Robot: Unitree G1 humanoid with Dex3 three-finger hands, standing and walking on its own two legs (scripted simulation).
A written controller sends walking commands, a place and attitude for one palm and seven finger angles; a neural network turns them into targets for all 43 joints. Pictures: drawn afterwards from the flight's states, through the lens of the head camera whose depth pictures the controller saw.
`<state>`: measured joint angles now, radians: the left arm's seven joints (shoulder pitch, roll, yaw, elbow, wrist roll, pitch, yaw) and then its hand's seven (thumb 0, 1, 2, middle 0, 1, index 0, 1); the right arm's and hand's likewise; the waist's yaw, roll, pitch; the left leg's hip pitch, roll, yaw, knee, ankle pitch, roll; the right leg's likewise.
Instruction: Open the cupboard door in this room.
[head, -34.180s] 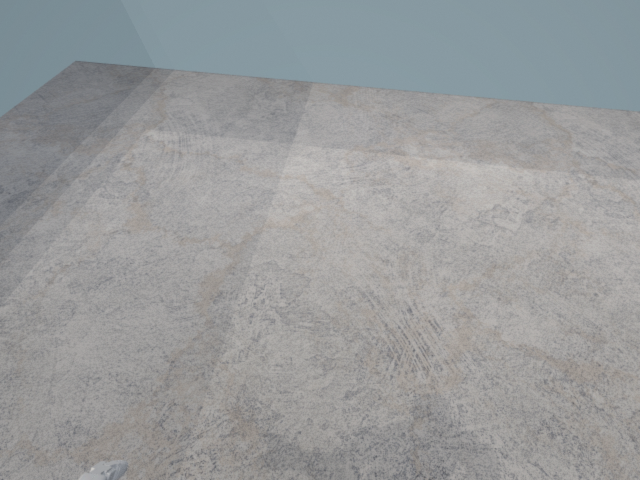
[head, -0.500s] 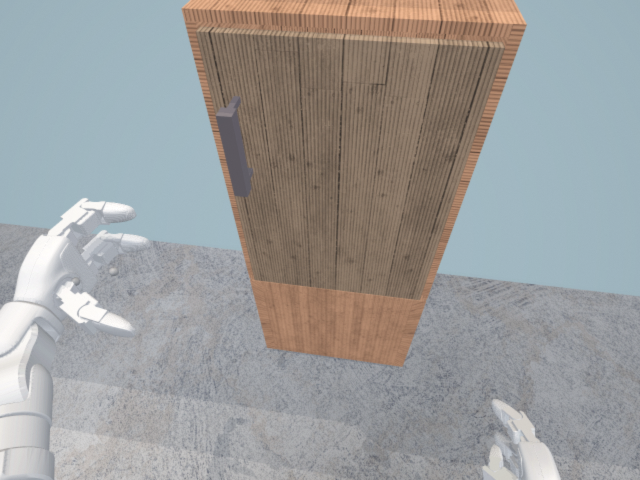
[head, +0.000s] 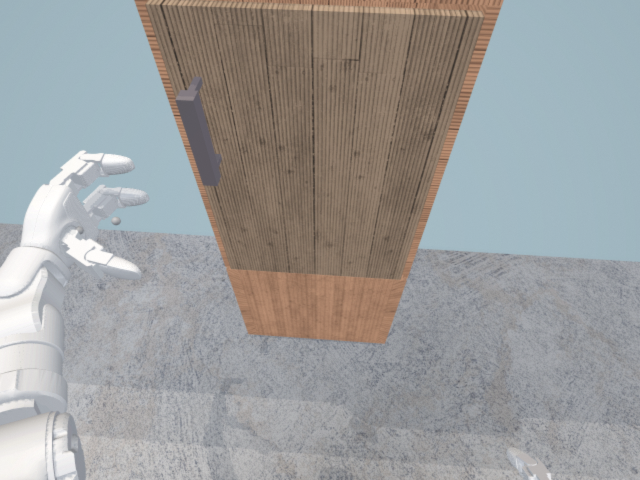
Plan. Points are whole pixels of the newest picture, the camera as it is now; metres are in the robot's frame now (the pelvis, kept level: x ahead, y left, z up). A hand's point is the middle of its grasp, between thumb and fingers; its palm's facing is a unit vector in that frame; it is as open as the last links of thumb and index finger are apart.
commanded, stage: move the hooked fingers beside the handle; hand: left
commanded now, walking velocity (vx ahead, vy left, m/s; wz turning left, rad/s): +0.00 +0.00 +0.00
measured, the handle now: (204, 133) +0.58 +0.19 +0.10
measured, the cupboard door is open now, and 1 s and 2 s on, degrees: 0 0 0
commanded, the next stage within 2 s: slide the fingers in behind the handle in 1.80 s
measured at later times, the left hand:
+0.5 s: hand (142, 177) +0.46 +0.25 +0.12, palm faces -0.05 -1.00 -0.01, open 14.0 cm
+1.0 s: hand (159, 141) +0.54 +0.25 +0.12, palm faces -0.06 -1.00 +0.00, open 14.0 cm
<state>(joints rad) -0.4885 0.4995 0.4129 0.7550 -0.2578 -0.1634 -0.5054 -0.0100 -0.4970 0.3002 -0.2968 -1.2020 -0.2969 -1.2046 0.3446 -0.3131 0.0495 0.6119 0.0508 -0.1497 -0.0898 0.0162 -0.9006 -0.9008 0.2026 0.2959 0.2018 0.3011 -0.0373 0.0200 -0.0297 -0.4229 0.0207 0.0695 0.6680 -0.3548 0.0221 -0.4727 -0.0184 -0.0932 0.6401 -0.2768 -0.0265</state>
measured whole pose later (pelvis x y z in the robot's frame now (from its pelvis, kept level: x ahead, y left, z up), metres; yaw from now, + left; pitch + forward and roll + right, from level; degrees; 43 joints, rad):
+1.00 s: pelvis +0.02 +0.01 -0.01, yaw -2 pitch +18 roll -2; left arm -1.03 0.75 0.48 1.28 -0.09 -0.24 -0.48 -0.01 -0.50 0.30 -0.30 -1.20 -0.30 -1.20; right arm 0.45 -0.31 0.06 0.62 0.01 0.04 -0.06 0.01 -0.90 -0.90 0.20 0.30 0.20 0.30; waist -0.19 0.01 -0.06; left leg -0.69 0.05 0.07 0.79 -0.41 0.04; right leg -0.72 0.00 -0.09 0.70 -0.29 -0.01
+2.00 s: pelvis +0.01 +0.01 -0.02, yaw -2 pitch +19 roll -3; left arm -1.03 0.76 0.46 1.26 -0.11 -0.25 -0.48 -0.01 -0.50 0.30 -0.30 -1.20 -0.30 -1.20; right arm 0.47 -0.31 0.06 0.61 0.01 0.06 -0.05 0.01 -0.90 -0.90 0.20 0.30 0.20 0.30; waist -0.19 0.02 -0.06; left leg -0.74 0.05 0.06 0.83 -0.42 0.04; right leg -0.76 0.01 -0.09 0.72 -0.29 -0.01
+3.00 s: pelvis +0.01 +0.00 -0.02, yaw -1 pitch +17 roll -2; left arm -0.98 0.53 0.36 1.19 -0.10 -0.28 -0.29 -0.01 -0.50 0.30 -0.30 -1.20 -0.30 -1.23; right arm 0.44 -0.29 0.04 0.63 0.00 0.03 -0.02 0.01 -0.90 -0.90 0.20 0.30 0.20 0.30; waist -0.16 0.03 -0.07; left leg -0.68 0.04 0.05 0.81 -0.42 0.02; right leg -0.71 0.00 -0.10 0.73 -0.31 -0.02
